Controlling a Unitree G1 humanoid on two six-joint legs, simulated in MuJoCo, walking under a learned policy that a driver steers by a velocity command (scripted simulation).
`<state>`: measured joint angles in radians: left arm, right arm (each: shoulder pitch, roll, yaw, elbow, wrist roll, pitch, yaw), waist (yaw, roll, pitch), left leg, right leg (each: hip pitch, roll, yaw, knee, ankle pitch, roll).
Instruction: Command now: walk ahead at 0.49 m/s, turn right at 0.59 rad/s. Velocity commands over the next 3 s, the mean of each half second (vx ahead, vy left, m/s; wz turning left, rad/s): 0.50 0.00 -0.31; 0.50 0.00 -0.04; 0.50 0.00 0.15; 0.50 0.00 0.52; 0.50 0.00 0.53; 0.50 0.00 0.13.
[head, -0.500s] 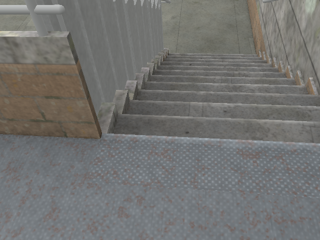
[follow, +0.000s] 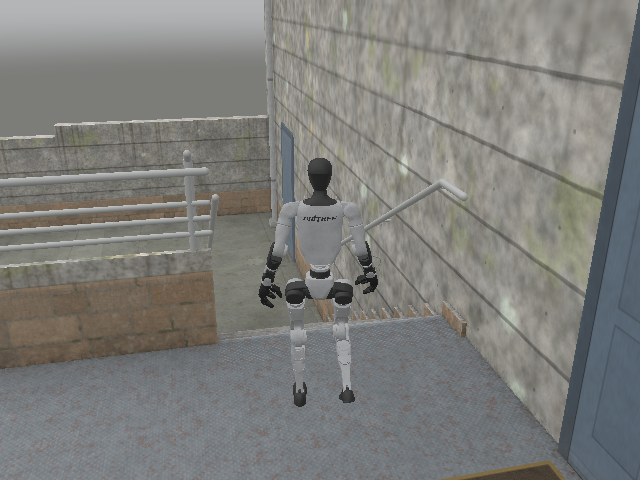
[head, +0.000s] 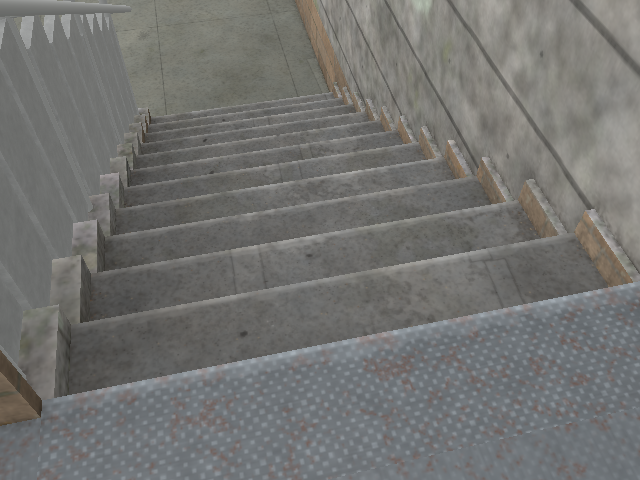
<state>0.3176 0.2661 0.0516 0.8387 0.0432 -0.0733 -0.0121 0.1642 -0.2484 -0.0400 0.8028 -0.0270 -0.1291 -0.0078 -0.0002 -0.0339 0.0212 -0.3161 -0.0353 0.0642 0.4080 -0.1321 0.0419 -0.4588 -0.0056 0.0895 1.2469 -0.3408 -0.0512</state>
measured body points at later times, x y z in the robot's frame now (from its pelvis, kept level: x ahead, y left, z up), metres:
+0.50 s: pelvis +0.27 -0.08 +0.00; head +0.28 -0.10 +0.45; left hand +0.42 +0.15 -0.12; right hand +0.26 -0.33 -0.14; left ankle +0.17 +0.07 -0.65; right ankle +0.30 -0.18 -0.74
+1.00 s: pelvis +0.51 -0.06 +0.00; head +0.54 -0.04 +0.44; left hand +0.55 +0.20 -0.16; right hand +0.59 -0.33 -0.12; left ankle +0.58 -0.01 -0.74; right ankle +0.40 -0.18 -0.65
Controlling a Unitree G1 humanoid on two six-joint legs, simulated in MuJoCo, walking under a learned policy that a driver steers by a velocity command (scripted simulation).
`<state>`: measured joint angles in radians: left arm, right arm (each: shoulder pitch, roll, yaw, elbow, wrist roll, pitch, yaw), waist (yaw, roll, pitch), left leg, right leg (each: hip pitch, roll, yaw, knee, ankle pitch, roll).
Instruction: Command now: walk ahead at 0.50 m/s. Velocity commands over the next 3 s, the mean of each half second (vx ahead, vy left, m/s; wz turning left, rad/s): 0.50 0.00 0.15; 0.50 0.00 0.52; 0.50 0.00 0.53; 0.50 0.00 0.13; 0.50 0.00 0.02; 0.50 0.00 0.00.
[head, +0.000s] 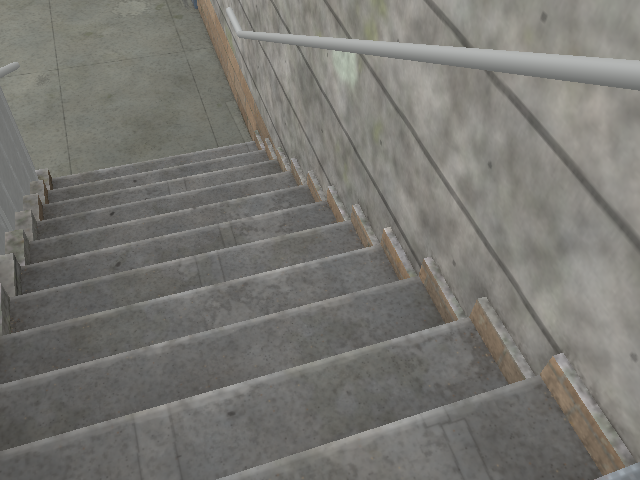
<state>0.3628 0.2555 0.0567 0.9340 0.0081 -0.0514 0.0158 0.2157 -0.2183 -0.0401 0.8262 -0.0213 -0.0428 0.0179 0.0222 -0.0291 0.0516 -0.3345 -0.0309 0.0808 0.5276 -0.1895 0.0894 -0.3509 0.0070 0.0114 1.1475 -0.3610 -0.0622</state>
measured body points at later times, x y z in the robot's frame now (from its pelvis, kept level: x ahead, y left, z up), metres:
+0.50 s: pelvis +0.21 -0.03 -0.02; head +0.21 -0.02 +0.43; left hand +0.35 +0.23 -0.13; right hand +0.18 -0.29 -0.15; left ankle +0.07 +0.06 -0.72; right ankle +0.26 -0.13 -0.73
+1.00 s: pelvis +0.44 +0.01 -0.17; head +0.45 +0.02 +0.28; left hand +0.31 +0.20 -0.32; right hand +0.61 -0.19 -0.30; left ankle +0.42 +0.09 -0.90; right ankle +0.36 -0.14 -0.68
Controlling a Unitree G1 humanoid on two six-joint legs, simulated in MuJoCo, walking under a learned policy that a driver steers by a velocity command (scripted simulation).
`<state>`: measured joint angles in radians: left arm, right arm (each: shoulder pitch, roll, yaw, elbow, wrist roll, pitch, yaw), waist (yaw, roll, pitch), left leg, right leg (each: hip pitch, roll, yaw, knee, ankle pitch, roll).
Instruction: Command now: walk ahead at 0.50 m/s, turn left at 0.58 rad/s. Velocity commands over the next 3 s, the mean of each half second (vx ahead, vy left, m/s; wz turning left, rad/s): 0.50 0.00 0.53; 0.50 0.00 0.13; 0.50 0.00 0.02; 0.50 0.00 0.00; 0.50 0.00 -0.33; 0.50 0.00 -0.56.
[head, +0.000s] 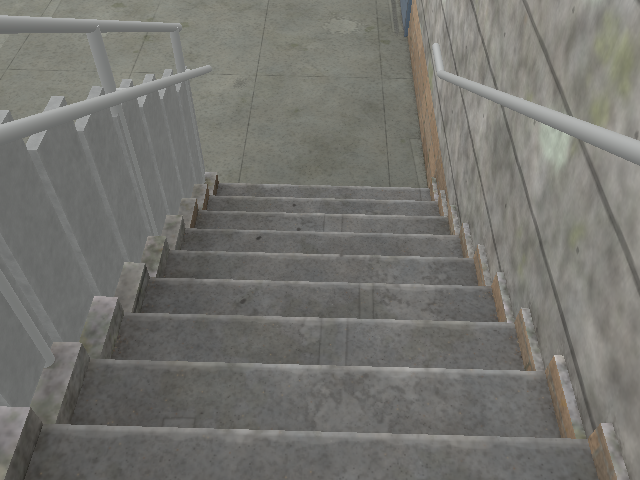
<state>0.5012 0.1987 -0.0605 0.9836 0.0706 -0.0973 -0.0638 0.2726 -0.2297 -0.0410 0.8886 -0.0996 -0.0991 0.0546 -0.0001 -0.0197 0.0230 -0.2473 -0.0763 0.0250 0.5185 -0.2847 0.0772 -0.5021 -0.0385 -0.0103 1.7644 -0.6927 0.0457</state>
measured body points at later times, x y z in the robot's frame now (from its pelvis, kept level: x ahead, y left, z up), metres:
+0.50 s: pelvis +0.25 -0.08 -0.18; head +0.25 -0.08 +0.27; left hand +0.15 +0.15 -0.33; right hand +0.39 -0.28 -0.31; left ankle +0.32 +0.09 -0.75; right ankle +0.26 -0.16 -0.90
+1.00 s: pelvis +0.53 +0.08 -0.32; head +0.55 +0.10 +0.13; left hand +0.27 +0.19 -0.44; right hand +0.80 -0.03 -0.43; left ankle +0.57 +0.19 -1.07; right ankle +0.31 -0.15 -0.83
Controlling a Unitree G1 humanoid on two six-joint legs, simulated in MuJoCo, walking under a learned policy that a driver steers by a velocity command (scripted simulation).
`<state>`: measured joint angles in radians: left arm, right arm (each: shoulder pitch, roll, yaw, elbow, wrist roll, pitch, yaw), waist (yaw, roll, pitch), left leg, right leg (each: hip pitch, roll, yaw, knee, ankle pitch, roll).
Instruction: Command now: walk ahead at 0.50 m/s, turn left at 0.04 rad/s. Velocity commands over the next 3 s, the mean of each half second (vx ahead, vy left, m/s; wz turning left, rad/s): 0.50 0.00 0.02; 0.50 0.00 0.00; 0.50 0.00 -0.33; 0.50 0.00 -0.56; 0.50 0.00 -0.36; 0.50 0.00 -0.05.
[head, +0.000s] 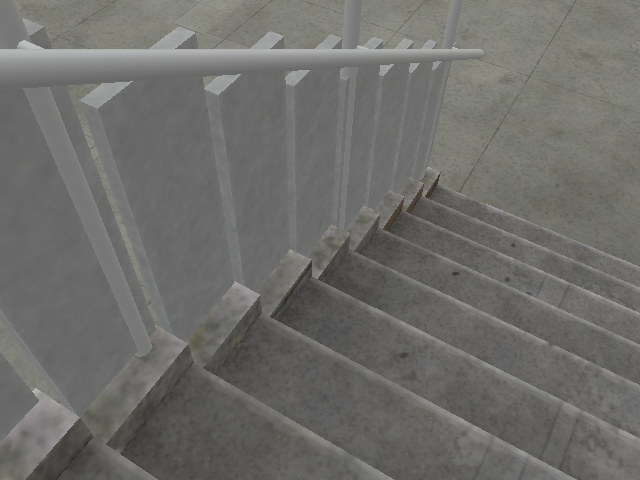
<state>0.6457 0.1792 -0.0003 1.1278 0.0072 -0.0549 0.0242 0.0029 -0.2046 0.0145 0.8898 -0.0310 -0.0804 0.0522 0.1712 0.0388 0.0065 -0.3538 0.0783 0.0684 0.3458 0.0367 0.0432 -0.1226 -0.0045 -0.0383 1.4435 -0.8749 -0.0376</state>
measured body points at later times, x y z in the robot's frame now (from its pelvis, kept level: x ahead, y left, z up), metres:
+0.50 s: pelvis +0.28 -0.06 -0.16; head +0.28 -0.09 +0.29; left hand +0.45 +0.18 -0.26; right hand +0.20 -0.30 -0.32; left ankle +0.09 +0.10 -0.72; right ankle +0.37 -0.15 -0.91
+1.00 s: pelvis +0.52 -0.06 -0.24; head +0.51 -0.06 +0.21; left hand +0.41 +0.17 -0.39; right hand +0.70 -0.29 -0.36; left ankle +0.72 +0.09 -0.94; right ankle +0.36 -0.15 -0.92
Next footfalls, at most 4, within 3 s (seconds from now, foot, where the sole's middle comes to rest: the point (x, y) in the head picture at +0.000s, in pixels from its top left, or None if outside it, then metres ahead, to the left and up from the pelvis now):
0.48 right None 0.40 -0.16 -0.96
1.12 left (340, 410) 0.76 0.09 -1.13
1.66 right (438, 372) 1.01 -0.20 -1.30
2.08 left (397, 310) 1.33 -0.06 -1.47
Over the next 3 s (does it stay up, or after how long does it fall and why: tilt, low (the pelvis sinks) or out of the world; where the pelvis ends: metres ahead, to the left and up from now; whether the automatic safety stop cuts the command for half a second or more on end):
stays up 1.53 -0.40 -0.88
